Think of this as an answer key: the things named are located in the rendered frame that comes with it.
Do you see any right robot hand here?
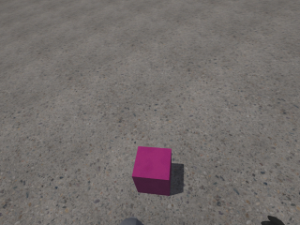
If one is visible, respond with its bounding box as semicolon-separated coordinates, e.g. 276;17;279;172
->
261;216;285;225

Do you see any carton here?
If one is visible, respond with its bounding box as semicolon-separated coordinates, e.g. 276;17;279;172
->
132;146;172;196

